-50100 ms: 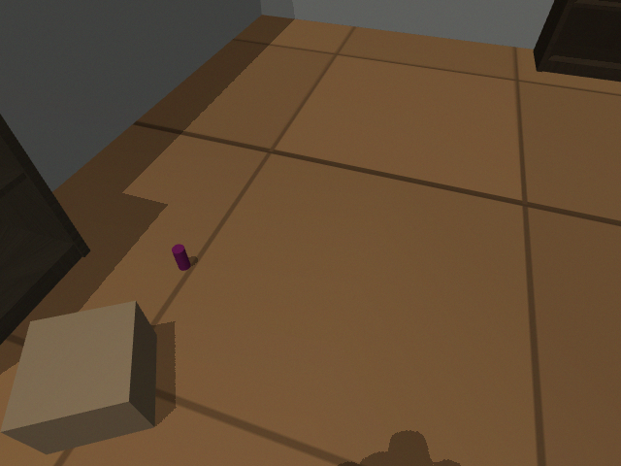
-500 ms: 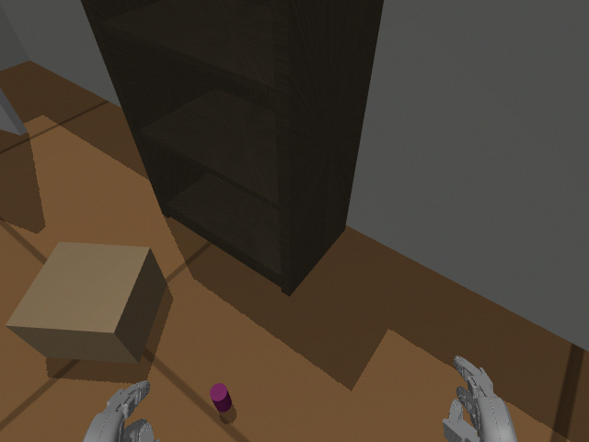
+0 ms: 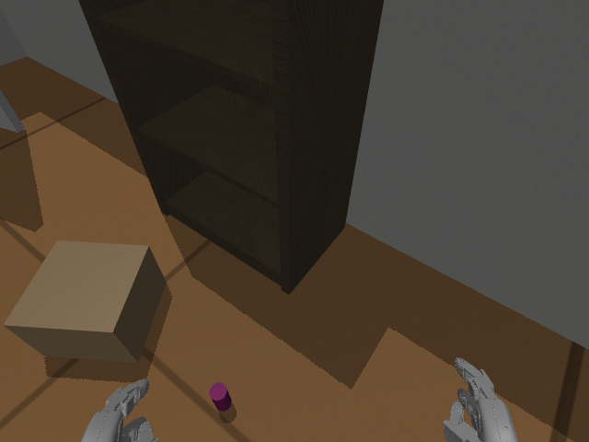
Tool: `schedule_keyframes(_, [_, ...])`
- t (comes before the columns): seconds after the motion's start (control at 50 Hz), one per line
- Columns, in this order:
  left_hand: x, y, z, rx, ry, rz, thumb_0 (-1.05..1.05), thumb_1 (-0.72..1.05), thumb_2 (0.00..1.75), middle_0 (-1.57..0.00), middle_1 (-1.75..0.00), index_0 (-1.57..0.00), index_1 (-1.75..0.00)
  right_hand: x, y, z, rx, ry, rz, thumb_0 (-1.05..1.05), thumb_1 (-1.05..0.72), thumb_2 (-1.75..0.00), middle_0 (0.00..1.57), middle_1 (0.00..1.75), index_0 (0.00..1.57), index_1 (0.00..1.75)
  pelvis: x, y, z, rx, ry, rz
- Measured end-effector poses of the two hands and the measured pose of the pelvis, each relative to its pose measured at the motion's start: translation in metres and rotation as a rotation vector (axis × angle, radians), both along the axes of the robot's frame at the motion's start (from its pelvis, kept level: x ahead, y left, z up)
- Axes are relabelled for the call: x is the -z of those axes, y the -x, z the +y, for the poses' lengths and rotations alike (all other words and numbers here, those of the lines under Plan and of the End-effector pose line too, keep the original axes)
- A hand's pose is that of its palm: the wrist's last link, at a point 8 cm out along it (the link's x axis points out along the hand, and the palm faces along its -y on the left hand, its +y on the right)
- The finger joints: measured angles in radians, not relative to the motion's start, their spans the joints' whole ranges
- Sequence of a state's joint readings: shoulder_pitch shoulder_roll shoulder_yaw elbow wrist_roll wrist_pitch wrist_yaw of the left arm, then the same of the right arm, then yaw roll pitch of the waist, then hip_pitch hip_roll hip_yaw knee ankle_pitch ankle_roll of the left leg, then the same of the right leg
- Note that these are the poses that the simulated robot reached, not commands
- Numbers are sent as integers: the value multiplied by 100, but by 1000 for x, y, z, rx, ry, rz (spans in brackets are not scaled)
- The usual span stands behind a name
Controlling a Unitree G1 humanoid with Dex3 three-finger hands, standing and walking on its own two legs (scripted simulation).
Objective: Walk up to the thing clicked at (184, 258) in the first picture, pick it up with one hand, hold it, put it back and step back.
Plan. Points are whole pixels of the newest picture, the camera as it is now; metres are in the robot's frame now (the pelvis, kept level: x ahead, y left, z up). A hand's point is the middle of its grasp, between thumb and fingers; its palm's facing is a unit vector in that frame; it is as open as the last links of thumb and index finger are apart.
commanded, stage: home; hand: left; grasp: from above
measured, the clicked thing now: (220, 397) +0.39 +0.21 -0.66
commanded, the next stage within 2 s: stand in 0.28 s
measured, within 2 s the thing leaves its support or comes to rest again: neither
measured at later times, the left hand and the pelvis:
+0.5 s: hand out of the picture +0.15 +0.21 -0.08, palm faces +0.01 -0.95 -0.32, open 7.4 cm; pelvis -0.01 +0.00 +0.01, yaw +0 degrees
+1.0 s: hand out of the picture +0.01 +0.25 -0.11, palm faces +0.03 -0.95 -0.32, open 7.4 cm; pelvis -0.02 +0.02 +0.06, yaw +0 degrees
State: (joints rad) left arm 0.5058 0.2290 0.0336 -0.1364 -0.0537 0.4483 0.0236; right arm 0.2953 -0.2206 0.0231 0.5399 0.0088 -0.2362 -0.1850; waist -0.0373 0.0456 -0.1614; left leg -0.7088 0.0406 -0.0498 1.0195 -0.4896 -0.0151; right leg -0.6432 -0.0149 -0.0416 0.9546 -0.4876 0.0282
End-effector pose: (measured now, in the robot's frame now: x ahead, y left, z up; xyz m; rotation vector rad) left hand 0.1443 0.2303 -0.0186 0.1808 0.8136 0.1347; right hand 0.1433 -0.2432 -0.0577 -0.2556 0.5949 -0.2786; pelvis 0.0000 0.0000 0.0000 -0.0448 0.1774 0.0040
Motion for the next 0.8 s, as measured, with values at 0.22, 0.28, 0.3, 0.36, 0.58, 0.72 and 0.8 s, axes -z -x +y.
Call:
schedule_keyframes(0.22, [0,-1,1,0,1,0,2,90,90,-20,-30,-20,-30,-2,-3,0,-1,3,-6,2,-90,-90,21,30,21,30,0,-2,1,-1,1,-1])
schedule_keyframes(0.28, [0,0,2,0,-2,-1,2,90,90,-20,-30,-20,-30,-3,-3,1,-3,3,-7,2,-90,-90,21,30,21,30,0,-1,1,-1,2,-3])
schedule_keyframes(0.3, [0,0,2,-1,-1,-1,2,90,90,-20,-30,-20,-30,-3,-3,1,-3,2,-7,2,-90,-90,21,30,21,30,0,0,1,-1,2,-4])
schedule_keyframes(0.36, [0,1,2,-2,1,-1,2,90,90,-20,-30,-20,-30,-3,-2,2,-3,1,-8,2,-90,-90,21,30,21,30,0,1,2,-1,3,-5])
schedule_keyframes(0.58, [44,28,44,-3,-123,109,1,90,90,-20,-30,-21,-30,16,33,-18,-103,2,388,1,-90,-90,21,30,21,30,-22,14,6,5,-42,-156])
schedule_keyframes(0.72, [58,80,62,-65,-113,297,1,90,90,-20,-30,-20,-30,11,67,-24,-25,-12,501,1,-91,-90,21,30,21,30,-38,12,12,8,-33,-200])
schedule_keyframes(0.8, [59,106,63,-91,-97,379,1,90,90,-20,-30,-20,-30,9,82,-20,0,-29,554,1,-91,-90,21,30,20,30,-46,12,15,7,-32,-221])
